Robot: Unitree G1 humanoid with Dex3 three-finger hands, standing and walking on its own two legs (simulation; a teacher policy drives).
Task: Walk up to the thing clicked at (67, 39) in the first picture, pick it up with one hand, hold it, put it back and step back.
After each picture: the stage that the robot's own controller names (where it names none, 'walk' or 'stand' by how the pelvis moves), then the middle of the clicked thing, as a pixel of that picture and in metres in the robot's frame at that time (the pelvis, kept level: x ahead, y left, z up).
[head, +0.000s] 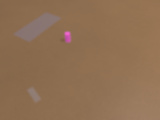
stand; (67, 37) +1.60 +0.21 -0.72
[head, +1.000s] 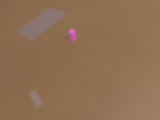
walk; (72, 35) +1.47 +0.24 -0.71
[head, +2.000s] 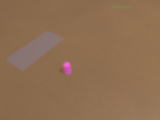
walk; (67, 68) +1.07 +0.25 -0.72
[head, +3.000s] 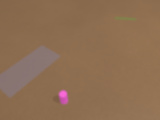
walk; (63, 97) +0.72 +0.22 -0.71
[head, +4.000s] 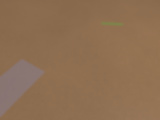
stand; out of the picture +0.44 +0.22 -0.70
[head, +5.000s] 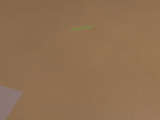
walk; out of the picture +0.35 +0.33 -0.71
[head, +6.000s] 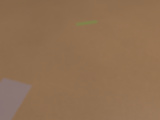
stand; out of the picture +0.37 +0.22 -0.71
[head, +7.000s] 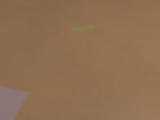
stand; out of the picture +0.35 +0.24 -0.72
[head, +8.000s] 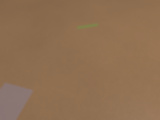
stand; out of the picture +0.35 +0.22 -0.73
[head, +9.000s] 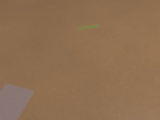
stand; out of the picture +0.34 +0.21 -0.73
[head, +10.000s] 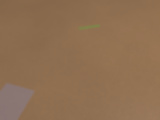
stand; out of the picture +0.34 +0.21 -0.73
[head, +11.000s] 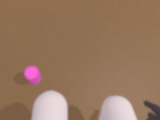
go down; (33, 75) +0.41 +0.25 -0.39
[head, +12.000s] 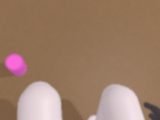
go down; (16, 65) +0.41 +0.29 -0.30
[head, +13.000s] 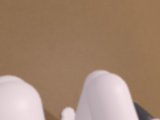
close in; out of the picture +0.39 +0.32 -0.22
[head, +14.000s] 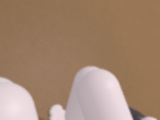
close; out of the picture +0.38 +0.33 -0.21
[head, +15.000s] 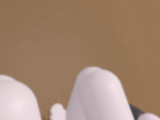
lift; out of the picture +0.37 +0.32 -0.22
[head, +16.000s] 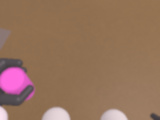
lift; (19, 85) +0.33 +0.22 -0.01
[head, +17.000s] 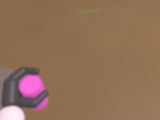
lift; (34, 93) +0.33 +0.19 +0.01
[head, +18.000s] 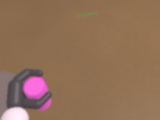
hold; (38, 94) +0.33 +0.17 +0.01
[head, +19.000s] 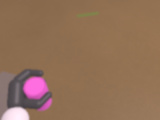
hold; (38, 94) +0.33 +0.17 +0.01
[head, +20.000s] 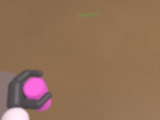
crouch; (38, 95) +0.33 +0.17 +0.00
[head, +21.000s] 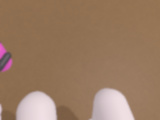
crouch; out of the picture +0.43 +0.28 -0.10
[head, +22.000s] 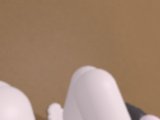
lower; out of the picture +0.39 +0.34 -0.22
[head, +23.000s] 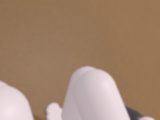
lower; out of the picture +0.39 +0.34 -0.22
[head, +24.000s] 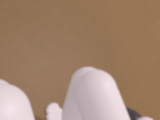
lower; out of the picture +0.39 +0.35 -0.22
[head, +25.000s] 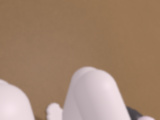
lower; out of the picture +0.38 +0.35 -0.22
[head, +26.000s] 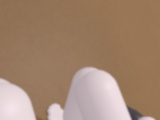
open; out of the picture +0.38 +0.35 -0.22
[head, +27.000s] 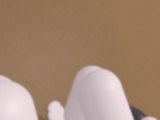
rise; out of the picture +0.38 +0.34 -0.22
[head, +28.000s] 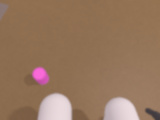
walk; (41, 76) +0.43 +0.25 -0.42
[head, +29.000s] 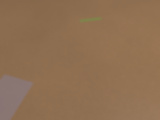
stand; out of the picture +0.36 +0.21 -0.66
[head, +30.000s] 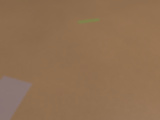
stand; out of the picture +0.37 +0.22 -0.67
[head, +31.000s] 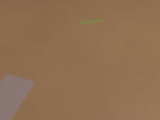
stand; out of the picture +0.38 +0.21 -0.69
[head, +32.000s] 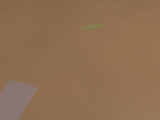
stand; out of the picture +0.38 +0.21 -0.73
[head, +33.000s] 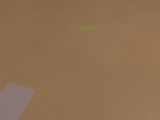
stand; out of the picture +0.36 +0.21 -0.73
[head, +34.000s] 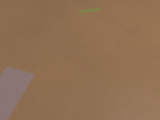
walk; out of the picture +0.39 +0.22 -0.71
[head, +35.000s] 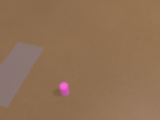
walk; (64, 89) +0.67 +0.20 -0.70
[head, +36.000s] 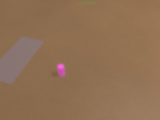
stand; (61, 70) +1.03 +0.22 -0.71
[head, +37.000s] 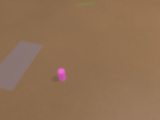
stand; (61, 74) +0.97 +0.22 -0.71
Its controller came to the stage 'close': yes
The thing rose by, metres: 0.71
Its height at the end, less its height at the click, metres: +0.00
